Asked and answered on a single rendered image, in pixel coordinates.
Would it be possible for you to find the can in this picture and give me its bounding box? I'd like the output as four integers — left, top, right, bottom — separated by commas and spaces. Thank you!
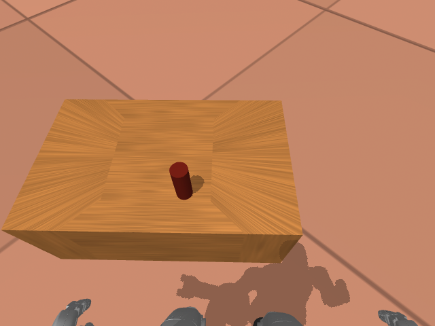
169, 162, 193, 200

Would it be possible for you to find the right robot hand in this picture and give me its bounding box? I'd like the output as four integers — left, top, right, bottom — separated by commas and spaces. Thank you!
378, 310, 418, 326

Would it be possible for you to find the left robot hand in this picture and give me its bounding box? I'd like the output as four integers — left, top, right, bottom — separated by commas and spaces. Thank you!
52, 299, 94, 326

